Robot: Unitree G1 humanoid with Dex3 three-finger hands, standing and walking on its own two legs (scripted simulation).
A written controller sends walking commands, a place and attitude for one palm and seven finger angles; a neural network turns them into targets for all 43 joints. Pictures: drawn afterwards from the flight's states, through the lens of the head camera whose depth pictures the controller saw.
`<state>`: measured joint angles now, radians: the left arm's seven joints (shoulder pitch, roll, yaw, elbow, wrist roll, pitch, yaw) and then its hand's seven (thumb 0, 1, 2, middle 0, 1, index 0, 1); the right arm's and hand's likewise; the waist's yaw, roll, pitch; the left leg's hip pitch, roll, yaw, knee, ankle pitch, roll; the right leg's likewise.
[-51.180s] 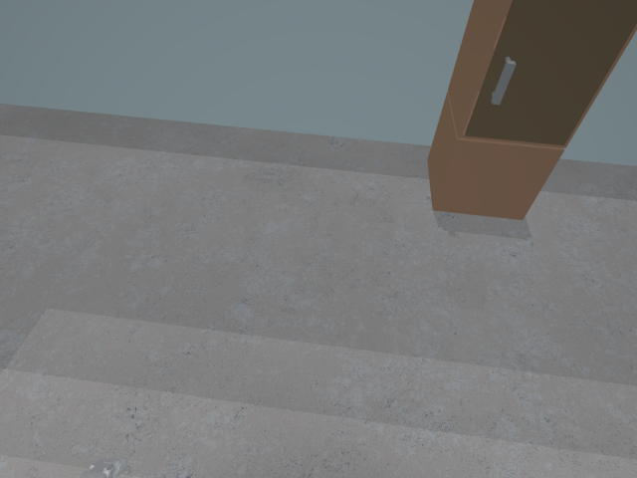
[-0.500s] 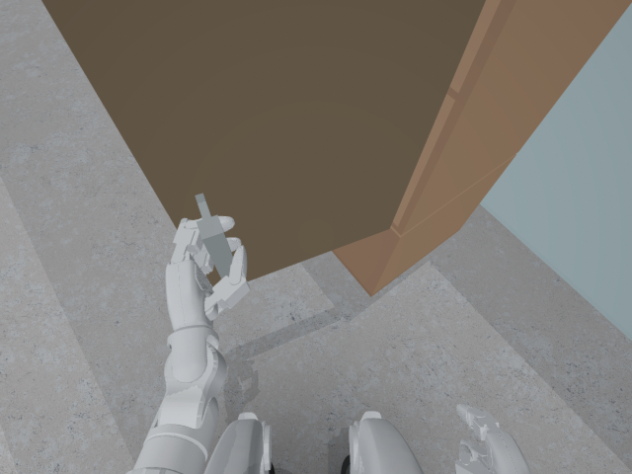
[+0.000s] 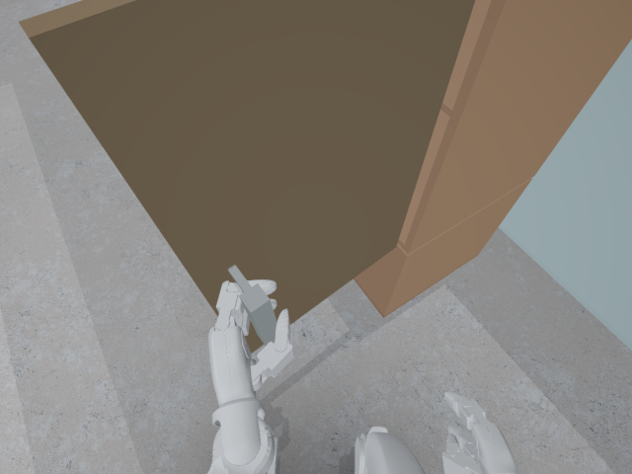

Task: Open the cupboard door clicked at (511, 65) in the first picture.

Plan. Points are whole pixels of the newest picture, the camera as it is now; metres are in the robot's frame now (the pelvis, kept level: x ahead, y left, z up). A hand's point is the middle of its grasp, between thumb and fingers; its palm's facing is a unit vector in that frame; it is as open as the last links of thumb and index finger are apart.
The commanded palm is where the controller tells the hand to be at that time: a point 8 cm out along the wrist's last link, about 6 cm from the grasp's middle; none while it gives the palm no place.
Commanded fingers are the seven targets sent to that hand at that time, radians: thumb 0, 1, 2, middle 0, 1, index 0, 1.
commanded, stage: open thumb and fingers to let go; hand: left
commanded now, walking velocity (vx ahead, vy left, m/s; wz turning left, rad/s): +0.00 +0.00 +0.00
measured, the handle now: (253, 306) +0.32 +0.09 +0.00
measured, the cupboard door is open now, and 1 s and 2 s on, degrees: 95 93 96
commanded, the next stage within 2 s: slide the hand sideways off the handle in 0.88 s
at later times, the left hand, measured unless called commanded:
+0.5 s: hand (277, 343) +0.28 +0.06 +0.01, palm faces +0.27 -0.96 -0.03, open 11.0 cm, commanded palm +0.23 +0.10 +0.00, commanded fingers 0.00 -0.50 0.30 -0.29 -1.15 -0.29 -1.15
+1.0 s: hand (274, 338) +0.28 +0.06 +0.01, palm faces +0.22 -0.97 -0.03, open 14.9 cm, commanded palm +0.24 +0.09 +0.00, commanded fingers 0.00 -0.50 0.30 -0.15 -0.30 -0.15 -0.30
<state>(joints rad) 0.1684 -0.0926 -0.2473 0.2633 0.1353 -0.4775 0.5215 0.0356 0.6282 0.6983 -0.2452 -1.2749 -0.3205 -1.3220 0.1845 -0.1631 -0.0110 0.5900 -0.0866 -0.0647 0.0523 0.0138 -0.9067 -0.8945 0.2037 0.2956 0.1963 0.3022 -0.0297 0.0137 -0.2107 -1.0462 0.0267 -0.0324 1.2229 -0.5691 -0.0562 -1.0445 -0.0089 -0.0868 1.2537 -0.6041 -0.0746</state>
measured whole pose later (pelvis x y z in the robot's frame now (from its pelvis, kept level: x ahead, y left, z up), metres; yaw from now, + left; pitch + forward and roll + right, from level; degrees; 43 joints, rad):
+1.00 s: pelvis -0.03 +0.03 -0.01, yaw +0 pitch +21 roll -1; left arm -0.04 -0.11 -0.28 0.39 0.15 -0.45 0.60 -0.01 -0.49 0.30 -0.35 -0.58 -0.33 -0.65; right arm 0.15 -0.16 0.00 0.61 -0.09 -0.09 0.04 0.01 -0.91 -0.89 0.20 0.30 0.20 0.30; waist -0.01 0.03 -0.20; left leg -1.12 0.01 -0.03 1.30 -0.55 -0.02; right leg -1.10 -0.02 -0.08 1.29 -0.57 -0.04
